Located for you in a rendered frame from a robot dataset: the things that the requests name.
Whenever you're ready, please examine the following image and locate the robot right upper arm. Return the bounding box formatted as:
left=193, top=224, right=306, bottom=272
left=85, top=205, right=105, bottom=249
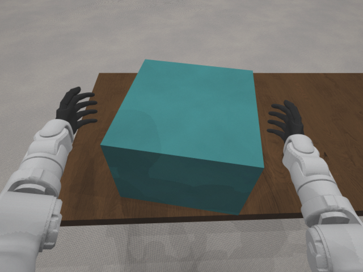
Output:
left=306, top=223, right=363, bottom=272

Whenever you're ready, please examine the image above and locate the robot left hand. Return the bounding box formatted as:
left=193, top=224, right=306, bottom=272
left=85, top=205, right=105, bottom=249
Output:
left=56, top=87, right=98, bottom=134

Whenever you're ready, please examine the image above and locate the robot left upper arm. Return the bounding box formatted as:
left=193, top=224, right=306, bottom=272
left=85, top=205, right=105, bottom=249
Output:
left=0, top=191, right=62, bottom=272

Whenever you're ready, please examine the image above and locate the left robot forearm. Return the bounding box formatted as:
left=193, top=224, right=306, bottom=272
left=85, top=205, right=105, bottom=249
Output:
left=0, top=119, right=74, bottom=200

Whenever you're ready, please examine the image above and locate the carton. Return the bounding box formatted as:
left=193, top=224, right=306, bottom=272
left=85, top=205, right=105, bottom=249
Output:
left=100, top=59, right=264, bottom=215

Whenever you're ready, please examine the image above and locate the table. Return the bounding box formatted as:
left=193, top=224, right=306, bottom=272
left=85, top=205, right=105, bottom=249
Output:
left=58, top=73, right=363, bottom=227

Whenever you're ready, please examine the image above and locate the right robot forearm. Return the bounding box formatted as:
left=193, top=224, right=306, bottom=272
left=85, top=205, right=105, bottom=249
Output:
left=282, top=134, right=363, bottom=228

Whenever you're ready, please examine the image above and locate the robot right hand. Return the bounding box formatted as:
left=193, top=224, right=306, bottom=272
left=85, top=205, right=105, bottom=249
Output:
left=267, top=100, right=305, bottom=144

